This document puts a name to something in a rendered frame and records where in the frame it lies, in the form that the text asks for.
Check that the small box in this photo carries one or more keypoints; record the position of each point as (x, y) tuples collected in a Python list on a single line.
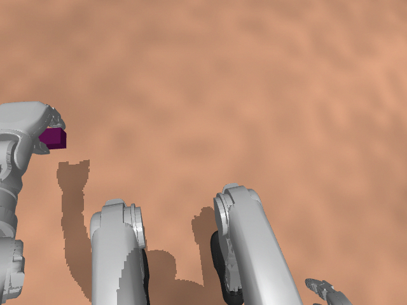
[(54, 138)]

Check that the left robot hand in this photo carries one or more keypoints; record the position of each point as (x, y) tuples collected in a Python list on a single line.
[(31, 118)]

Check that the right robot foot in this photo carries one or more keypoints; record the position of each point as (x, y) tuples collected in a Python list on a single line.
[(230, 297)]

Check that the right robot hand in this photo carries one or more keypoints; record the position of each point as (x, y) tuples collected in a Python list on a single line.
[(326, 291)]

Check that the left robot arm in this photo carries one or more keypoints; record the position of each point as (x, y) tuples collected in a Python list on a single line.
[(15, 152)]

